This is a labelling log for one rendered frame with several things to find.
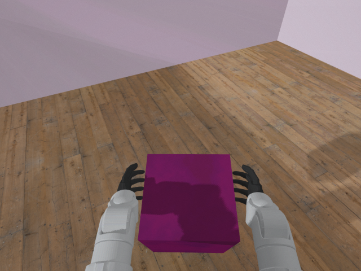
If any left robot hand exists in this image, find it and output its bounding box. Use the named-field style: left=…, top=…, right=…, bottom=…
left=117, top=163, right=145, bottom=200

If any right robot hand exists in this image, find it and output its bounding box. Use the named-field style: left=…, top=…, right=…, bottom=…
left=232, top=165, right=264, bottom=204

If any carton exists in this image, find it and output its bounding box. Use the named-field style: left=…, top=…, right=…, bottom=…
left=138, top=154, right=240, bottom=253

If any left robot forearm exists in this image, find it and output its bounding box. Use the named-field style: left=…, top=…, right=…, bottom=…
left=85, top=190, right=138, bottom=271

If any right robot forearm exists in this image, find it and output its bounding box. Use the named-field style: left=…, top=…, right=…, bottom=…
left=245, top=192, right=303, bottom=271

